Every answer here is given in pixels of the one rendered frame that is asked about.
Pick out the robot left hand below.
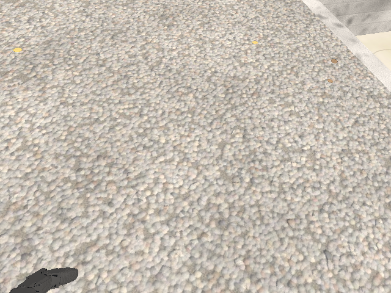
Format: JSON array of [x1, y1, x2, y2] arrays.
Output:
[[9, 267, 78, 293]]

